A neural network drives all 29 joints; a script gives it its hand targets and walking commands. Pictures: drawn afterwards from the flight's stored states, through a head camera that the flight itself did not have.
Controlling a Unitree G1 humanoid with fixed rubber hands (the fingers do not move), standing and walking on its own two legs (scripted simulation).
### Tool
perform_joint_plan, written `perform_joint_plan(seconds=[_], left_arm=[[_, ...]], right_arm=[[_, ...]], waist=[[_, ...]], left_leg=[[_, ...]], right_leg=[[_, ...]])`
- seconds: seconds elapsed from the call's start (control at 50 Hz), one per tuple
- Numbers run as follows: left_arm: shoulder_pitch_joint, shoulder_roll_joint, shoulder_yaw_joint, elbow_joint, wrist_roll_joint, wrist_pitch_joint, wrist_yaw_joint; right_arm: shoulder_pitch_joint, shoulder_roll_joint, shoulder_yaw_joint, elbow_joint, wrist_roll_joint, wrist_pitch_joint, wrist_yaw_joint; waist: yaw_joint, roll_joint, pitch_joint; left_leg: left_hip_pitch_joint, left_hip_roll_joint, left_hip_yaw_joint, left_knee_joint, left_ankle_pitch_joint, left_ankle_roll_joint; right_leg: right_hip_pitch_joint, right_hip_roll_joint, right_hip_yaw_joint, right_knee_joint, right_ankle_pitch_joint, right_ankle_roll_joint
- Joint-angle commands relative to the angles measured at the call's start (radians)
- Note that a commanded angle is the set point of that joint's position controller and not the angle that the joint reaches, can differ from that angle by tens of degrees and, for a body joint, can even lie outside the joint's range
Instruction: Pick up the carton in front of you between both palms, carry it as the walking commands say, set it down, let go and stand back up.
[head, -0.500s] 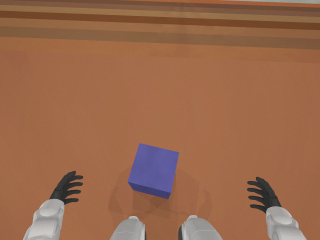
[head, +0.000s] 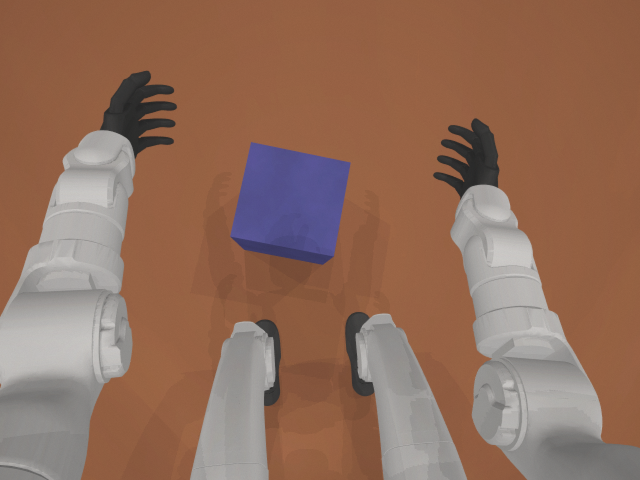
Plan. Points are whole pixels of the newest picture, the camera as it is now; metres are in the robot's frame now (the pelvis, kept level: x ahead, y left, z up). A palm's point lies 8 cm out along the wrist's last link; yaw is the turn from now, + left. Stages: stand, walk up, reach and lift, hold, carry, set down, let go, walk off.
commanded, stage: reach and lift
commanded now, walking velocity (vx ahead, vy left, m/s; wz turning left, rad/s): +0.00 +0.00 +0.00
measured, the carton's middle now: (291, 211) +0.49 +0.02 -0.53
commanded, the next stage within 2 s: none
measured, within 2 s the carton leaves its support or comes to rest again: leaves its support in 1.88 s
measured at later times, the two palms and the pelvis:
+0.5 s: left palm (180, 152) +0.53 +0.19 -0.24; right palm (415, 187) +0.46 -0.18 -0.23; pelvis +0.02 -0.01 -0.09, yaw -2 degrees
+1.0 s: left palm (212, 189) +0.52 +0.18 -0.44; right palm (387, 208) +0.46 -0.19 -0.43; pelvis -0.04 -0.02 -0.26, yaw -4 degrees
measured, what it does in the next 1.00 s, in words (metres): lowers itself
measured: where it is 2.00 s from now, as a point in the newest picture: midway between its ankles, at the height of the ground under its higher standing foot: (317, 372)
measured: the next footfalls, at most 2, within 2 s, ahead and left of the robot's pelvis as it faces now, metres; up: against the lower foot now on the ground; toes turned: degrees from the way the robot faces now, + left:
none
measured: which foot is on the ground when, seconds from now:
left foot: down 0.00-1.00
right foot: down 0.00-1.00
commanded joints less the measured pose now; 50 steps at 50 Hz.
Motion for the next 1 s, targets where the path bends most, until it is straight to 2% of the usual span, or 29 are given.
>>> perform_joint_plan(seconds=[0.0,0.08,0.16,0.24,0.32,0.38,0.44,0.58,0.7,0.78,0.84,0.92,0.98], left_arm=[[-0.414,0.153,0.022,-0.032,0.019,-0.008,-0.015],[-0.503,0.158,0.041,0.01,0.066,-0.004,-0.022],[-0.52,0.133,0.059,0.007,0.111,-0.019,-0.011],[-0.49,0.065,0.072,0.002,0.129,-0.054,0.005],[-0.42,0.009,0.082,0.011,0.135,-0.085,0.027],[-0.368,0.0,0.088,0.014,0.13,-0.103,0.046],[-0.361,0.029,0.083,-0.008,0.108,-0.124,0.066],[-0.482,0.141,-0.044,-0.091,-0.044,-0.152,0.093],[-0.594,0.216,-0.112,-0.054,-0.124,-0.133,0.09],[-0.664,0.235,-0.138,0.052,-0.142,-0.127,0.087],[-0.705,0.237,-0.16,0.127,-0.153,-0.132,0.085],[-0.755,0.247,-0.19,0.184,-0.168,-0.147,0.088],[-0.771,0.259,-0.223,0.19,-0.184,-0.164,0.095]], right_arm=[[-0.309,-0.052,-0.06,-0.085,-0.026,-0.003,-0.017],[-0.355,-0.025,-0.129,-0.083,-0.082,-0.007,-0.019],[-0.34,-0.006,-0.171,-0.108,-0.119,-0.038,-0.003],[-0.308,0.022,-0.192,-0.089,-0.137,-0.09,0.026],[-0.248,0.033,-0.201,-0.036,-0.144,-0.141,0.046],[-0.218,0.028,-0.194,-0.006,-0.135,-0.171,0.05],[-0.23,0.013,-0.149,-0.013,-0.095,-0.192,0.046],[-0.309,-0.057,-0.02,-0.035,0.044,-0.204,-0.007],[-0.438,-0.077,0.037,-0.035,0.113,-0.169,-0.048],[-0.541,-0.086,0.036,0.045,0.12,-0.156,-0.058],[-0.603,-0.095,0.029,0.122,0.113,-0.161,-0.054],[-0.654,-0.106,0.028,0.207,0.116,-0.179,-0.046],[-0.656,-0.094,0.052,0.319,0.159,-0.191,-0.027]], waist=[[-0.019,0.117,-0.817],[-0.035,0.149,-0.901],[-0.036,0.18,-0.962],[-0.029,0.191,-0.951],[-0.019,0.189,-0.953],[-0.005,0.175,-0.961],[0.022,0.159,-1.006],[0.021,0.168,-1.198],[0.03,0.169,-1.174],[0.032,0.146,-1.015],[0.03,0.132,-0.912],[0.024,0.116,-0.83],[0.04,0.127,-0.808]], left_leg=[[0.491,-0.031,-0.052,-0.151,-0.062,-0.029],[0.515,-0.04,-0.063,-0.14,-0.013,-0.034],[0.566,-0.044,-0.074,-0.113,0.153,-0.041],[0.523,-0.043,-0.09,-0.04,0.316,-0.043],[0.421,-0.039,-0.11,0.082,0.447,-0.044],[0.315,-0.038,-0.117,0.182,0.489,-0.044],[0.249,-0.036,-0.116,0.279,0.515,-0.042],[0.108,-0.026,-0.065,0.483,0.391,-0.035],[-0.033,-0.001,-0.039,0.588,0.161,-0.029],[-0.184,0.02,-0.046,0.629,-0.026,-0.021],[-0.254,0.033,-0.061,0.665,-0.099,-0.019],[-0.305,0.042,-0.076,0.72,-0.114,-0.018],[-0.298,0.046,-0.083,0.756,-0.07,-0.018]], right_leg=[[0.201,0.074,-0.096,-0.07,-0.052,0.022],[0.165,0.081,-0.113,-0.052,-0.019,0.026],[0.108,0.091,-0.127,-0.036,0.059,0.024],[-0.03,0.098,-0.13,0.015,0.136,0.024],[-0.196,0.102,-0.123,0.115,0.194,0.033],[-0.294,0.105,-0.114,0.209,0.214,0.041],[-0.352,0.11,-0.103,0.294,0.235,0.049],[-0.286,0.104,-0.108,0.507,0.253,0.049],[-0.263,0.092,-0.111,0.629,0.113,0.043],[-0.302,0.081,-0.11,0.687,-0.021,0.037],[-0.342,0.075,-0.107,0.737,-0.075,0.035],[-0.357,0.071,-0.103,0.803,-0.074,0.035],[-0.376,0.074,-0.096,0.851,-0.038,0.038]])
